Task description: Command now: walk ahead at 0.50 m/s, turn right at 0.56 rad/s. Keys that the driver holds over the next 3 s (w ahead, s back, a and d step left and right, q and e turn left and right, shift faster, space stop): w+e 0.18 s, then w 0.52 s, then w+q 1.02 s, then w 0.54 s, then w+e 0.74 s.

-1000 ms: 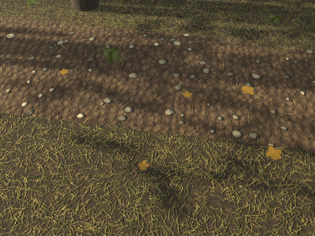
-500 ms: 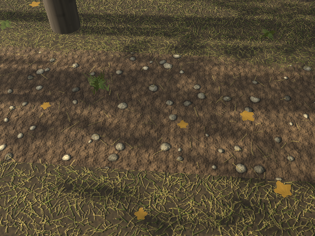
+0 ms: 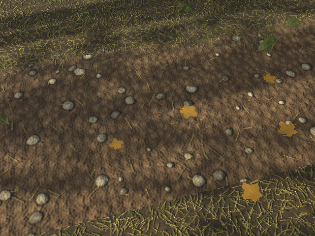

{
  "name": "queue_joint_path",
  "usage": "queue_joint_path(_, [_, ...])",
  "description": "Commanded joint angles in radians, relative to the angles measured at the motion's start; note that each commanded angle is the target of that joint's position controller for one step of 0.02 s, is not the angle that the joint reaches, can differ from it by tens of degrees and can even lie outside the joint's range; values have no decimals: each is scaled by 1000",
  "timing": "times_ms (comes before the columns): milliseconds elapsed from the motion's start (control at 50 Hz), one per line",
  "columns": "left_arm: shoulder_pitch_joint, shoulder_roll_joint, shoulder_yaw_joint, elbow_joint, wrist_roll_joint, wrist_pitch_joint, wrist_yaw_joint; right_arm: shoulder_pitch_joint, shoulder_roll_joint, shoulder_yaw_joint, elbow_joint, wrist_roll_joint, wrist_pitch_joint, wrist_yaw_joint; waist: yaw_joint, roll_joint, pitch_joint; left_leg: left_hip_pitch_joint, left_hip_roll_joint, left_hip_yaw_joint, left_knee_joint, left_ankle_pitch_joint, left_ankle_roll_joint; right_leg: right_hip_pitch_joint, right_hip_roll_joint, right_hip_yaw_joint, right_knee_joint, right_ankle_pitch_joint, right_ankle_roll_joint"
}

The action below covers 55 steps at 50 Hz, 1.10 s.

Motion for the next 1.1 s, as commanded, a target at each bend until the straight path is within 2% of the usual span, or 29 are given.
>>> queue_joint_path(20, [-48,152,38,-110,4,-38,22,49,-106,-36,-101,-46,1,-28,-29,44,-128,-205,88,-53,-384,199,-50,161,-407,549,-318,171,-267])
queue_joint_path(60, [-87,161,43,-124,3,-43,35,-8,-97,-41,-125,-67,0,-27,-40,-24,-85,18,76,0,-702,268,-69,-82,-267,336,-323,259,-213])
queue_joint_path(100, [-26,173,54,-103,-6,-36,58,-121,-61,-33,-145,-61,-8,-14,18,-99,-127,169,6,41,-935,479,-69,-95,-182,238,-314,237,-176])
queue_joint_path(160, [59,162,62,-82,-22,-20,67,-201,-91,-43,-173,-25,-1,1,51,-100,-130,183,-27,13,-1079,525,-59,14,-219,326,-282,20,-148])
queue_joint_path(200, [92,136,61,-79,-22,-11,66,-208,-124,-62,-175,-24,-5,11,41,-94,-114,219,-36,19,-1138,475,-25,53,-224,378,-222,-146,-107])
queue_joint_path(240, [127,83,48,-70,-16,-10,60,-111,-134,-76,-143,-35,-14,21,-1,-108,-120,337,-29,37,-1161,382,28,42,-176,352,-93,-231,-58])
queue_joint_path(260, [142,16,29,-71,-11,-15,56,8,-170,-88,-120,-42,-20,18,-46,14,-160,494,96,-101,-1228,262,80,-67,-89,246,187,-288,-9])
queue_joint_path(280, [245,-20,20,-104,-38,-35,48,122,-285,-118,-75,-66,-15,28,-4,407,-230,702,312,-629,-1438,-80,249,-340,23,127,526,-424,27])
queue_joint_path(300, [211,88,40,-92,-39,-45,47,109,-211,-103,-91,-53,-20,33,-30,300,-182,701,330,-779,-1507,-323,268,-473,-38,184,663,-390,25])
queue_joint_path(320, [110,139,56,-107,-30,-46,47,51,-172,-93,-103,-45,-22,31,-38,202,-85,627,294,-642,-1498,-251,235,-509,-69,184,690,-281,13])
queue_joint_path(340, [59,130,56,-112,-11,-43,51,-13,-159,-88,-113,-52,-17,29,-15,111,-62,543,244,-495,-1479,-77,213,-468,-104,156,655,-194,14])
queue_joint_path(360, [47,113,53,-115,2,-43,51,-58,-139,-83,-113,-52,-13,28,9,93,-62,481,207,-398,-1478,63,208,-416,-134,151,581,-135,18])
queue_joint_path(380, [54,102,56,-109,1,-40,47,-85,-120,-76,-109,-56,-13,27,39,105,-69,425,176,-322,-1493,159,194,-343,-167,137,521,-100,23])
queue_joint_path(420, [59,82,54,-98,3,-32,43,-73,-106,-73,-90,-47,-18,31,46,107,-93,402,144,-232,-1529,296,205,-274,-171,86,456,-47,42])
queue_joint_path(540, [-114,28,31,-135,1,-43,33,33,-137,-86,-8,-24,-12,15,6,79,-71,467,139,-86,-1574,474,214,-256,-174,45,99,175,78])
queue_joint_path(620, [-219,23,22,-153,-9,-51,17,91,-144,-87,42,-20,-4,13,-30,81,-30,487,143,-40,-1565,491,214,-199,-156,11,-35,219,84])
queue_joint_path(680, [-284,32,20,-175,-14,-61,2,125,-152,-89,78,-17,7,13,-40,82,-2,555,176,-47,-1530,547,213,-191,-144,-4,-91,156,57])
queue_joint_path(720, [-267,55,27,-173,-13,-69,-4,119,-165,-93,93,-14,16,12,-9,97,-15,575,188,-50,-1467,690,199,-97,-125,-13,-139,96,29])
queue_joint_path(740, [-198,78,40,-153,-9,-72,-2,97,-174,-94,93,-10,19,13,41,100,-56,557,168,-32,-1390,851,185,40,-99,-32,-175,106,9])
queue_joint_path(760, [-51,125,65,-106,-3,-73,5,77,-168,-90,88,-8,19,15,113,82,-145,489,123,0,-1245,955,162,274,-91,-33,-177,130,-18])
queue_joint_path(780, [163,197,89,-59,11,-73,18,34,-142,-75,58,-21,13,17,208,21,-286,278,70,35,-979,770,126,602,-249,127,-133,134,-81])
queue_joint_path(800, [243,275,102,-36,18,-63,23,138,-16,-37,40,-25,-3,20,168,-238,-423,-116,-82,88,-612,127,61,946,-517,541,-192,16,-214])
queue_joint_path(820, [268,189,80,-30,14,-56,28,128,-98,-56,61,-2,-20,23,189,-226,-444,-205,-69,-41,-452,-27,65,902,-540,666,-268,-106,-231])
queue_joint_path(840, [179,134,61,-37,6,-57,31,41,-161,-77,36,13,-25,22,179,-188,-288,-266,-18,-36,-429,52,72,776,-494,500,-295,-85,-184])
queue_joint_path(880, [54,72,43,-41,14,-67,24,-47,-139,-82,21,-7,-15,10,122,-110,-144,-201,44,-9,-518,197,73,520,-409,301,-374,13,-128])
queue_joint_path(920, [12,48,38,-24,22,-81,18,-21,-90,-83,25,-10,11,8,66,-122,-102,-111,70,-19,-569,258,78,391,-371,189,-434,101,-104])
queue_joint_path(960, [17,62,44,0,20,-89,22,-29,-52,-79,14,-7,32,11,45,-97,-72,-121,76,-21,-612,293,73,341,-377,113,-463,189,-105])
queue_joint_path(1020, [36,97,53,28,26,-90,36,-101,-50,-77,-16,-16,41,19,45,-73,-37,-165,66,-28,-753,447,64,328,-366,10,-484,270,-95])
queue_joint_path(1100, [68,129,55,48,16,-85,48,-242,-40,-60,-63,-23,37,48,83,-54,-2,-94,41,57,-986,630,74,321,-338,-114,-508,274,-64])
